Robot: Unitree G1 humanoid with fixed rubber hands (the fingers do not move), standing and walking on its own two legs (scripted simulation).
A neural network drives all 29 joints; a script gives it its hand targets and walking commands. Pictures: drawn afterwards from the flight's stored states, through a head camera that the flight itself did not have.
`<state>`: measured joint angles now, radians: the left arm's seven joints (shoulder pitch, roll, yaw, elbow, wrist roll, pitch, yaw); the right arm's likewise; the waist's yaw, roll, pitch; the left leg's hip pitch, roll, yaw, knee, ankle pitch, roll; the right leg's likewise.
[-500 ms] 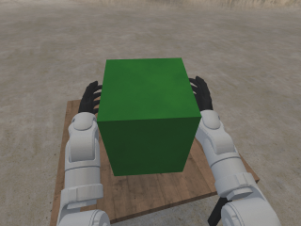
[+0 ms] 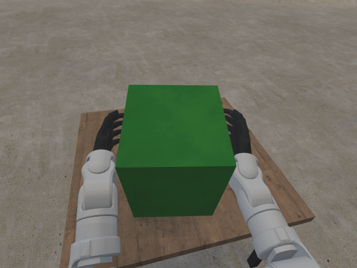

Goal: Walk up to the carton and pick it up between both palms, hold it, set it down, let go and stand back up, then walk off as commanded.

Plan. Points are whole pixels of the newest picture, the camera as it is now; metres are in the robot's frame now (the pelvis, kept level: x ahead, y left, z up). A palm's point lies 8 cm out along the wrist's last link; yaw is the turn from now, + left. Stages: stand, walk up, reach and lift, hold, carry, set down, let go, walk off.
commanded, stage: set down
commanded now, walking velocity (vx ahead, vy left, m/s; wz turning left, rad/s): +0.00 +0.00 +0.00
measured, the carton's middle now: (173, 154) +0.37 +0.02 +0.09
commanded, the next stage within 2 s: none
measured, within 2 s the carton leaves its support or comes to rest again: neither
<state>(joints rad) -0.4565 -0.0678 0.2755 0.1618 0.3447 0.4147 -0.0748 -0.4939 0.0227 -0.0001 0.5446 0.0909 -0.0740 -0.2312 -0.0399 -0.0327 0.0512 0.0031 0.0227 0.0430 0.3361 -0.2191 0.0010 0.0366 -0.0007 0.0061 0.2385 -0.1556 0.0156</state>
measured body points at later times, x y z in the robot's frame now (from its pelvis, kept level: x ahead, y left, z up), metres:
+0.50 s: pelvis +0.00 -0.01 +0.00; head -0.01 +0.01 +0.45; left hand +0.38 +0.15 +0.11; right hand +0.37 -0.15 +0.12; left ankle -0.01 +0.11 -0.75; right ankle -0.01 -0.13 -0.75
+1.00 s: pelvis +0.01 -0.01 +0.00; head +0.03 +0.01 +0.45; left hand +0.39 +0.15 +0.05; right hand +0.38 -0.14 +0.07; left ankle -0.01 +0.11 -0.75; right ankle -0.01 -0.13 -0.75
